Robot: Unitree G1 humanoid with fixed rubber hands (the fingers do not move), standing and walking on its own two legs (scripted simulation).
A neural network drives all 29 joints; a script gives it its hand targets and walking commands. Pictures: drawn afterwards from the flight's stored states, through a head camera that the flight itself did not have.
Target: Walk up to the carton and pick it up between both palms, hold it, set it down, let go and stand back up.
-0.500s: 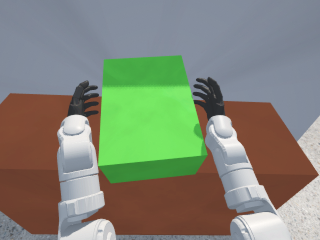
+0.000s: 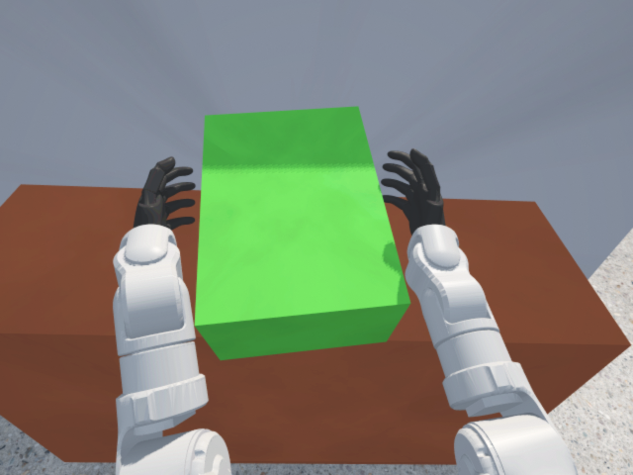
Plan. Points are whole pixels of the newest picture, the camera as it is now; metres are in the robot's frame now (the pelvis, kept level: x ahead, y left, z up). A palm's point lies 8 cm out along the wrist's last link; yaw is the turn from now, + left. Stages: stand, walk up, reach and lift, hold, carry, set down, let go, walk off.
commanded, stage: hold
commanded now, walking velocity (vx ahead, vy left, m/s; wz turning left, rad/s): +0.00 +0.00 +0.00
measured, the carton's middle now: (293, 225) +0.42 +0.00 +0.11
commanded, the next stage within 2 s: none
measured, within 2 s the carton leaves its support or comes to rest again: neither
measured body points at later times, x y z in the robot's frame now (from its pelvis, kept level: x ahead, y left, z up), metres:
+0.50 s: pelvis +0.00 +0.00 +0.00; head -0.03 +0.03 +0.45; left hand +0.37 +0.17 +0.18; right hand +0.37 -0.15 +0.18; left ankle +0.02 +0.12 -0.75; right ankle +0.03 -0.11 -0.75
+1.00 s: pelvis +0.00 +0.00 +0.00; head -0.03 +0.02 +0.45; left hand +0.37 +0.15 +0.19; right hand +0.37 -0.16 +0.19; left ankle +0.02 +0.12 -0.75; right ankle +0.03 -0.11 -0.75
